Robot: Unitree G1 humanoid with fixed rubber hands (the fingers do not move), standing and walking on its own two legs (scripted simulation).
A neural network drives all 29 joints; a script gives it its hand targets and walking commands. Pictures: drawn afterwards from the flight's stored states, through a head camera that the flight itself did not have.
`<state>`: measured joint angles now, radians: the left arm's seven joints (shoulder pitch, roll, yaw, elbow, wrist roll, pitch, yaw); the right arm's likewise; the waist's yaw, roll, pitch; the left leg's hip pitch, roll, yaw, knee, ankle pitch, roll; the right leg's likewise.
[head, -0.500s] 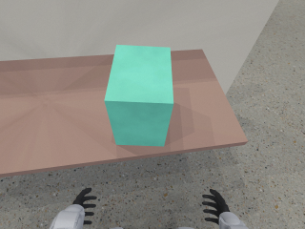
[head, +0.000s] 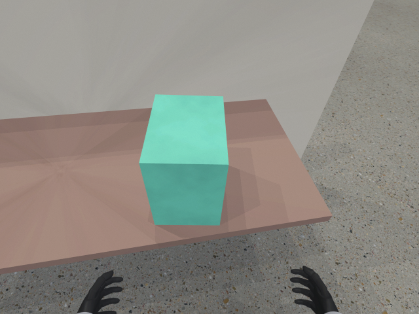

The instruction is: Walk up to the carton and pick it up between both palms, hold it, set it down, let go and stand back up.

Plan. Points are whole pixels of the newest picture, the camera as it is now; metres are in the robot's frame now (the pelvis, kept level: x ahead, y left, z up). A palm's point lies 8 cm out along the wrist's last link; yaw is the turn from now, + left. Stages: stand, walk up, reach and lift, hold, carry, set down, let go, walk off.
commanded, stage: let go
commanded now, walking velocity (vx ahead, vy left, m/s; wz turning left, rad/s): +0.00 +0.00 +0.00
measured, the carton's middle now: (188, 161) +0.46 +0.06 +0.00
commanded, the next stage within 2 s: stand in 0.28 s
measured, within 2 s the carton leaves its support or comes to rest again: neither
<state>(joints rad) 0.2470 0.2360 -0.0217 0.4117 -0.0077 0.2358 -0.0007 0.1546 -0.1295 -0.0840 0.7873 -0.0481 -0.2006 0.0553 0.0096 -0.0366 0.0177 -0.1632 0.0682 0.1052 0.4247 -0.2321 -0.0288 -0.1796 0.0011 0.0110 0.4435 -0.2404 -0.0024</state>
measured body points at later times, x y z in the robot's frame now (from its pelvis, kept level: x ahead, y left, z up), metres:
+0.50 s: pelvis +0.02 +0.02 +0.00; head +0.02 +0.02 +0.45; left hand +0.12 +0.25 -0.11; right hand +0.10 -0.21 -0.14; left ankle +0.00 +0.13 -0.74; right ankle +0.00 -0.12 -0.74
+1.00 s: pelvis +0.01 +0.04 +0.00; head +0.00 +0.04 +0.45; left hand -0.01 +0.26 -0.16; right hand +0.01 -0.17 -0.16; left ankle +0.00 +0.13 -0.74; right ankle +0.00 -0.12 -0.74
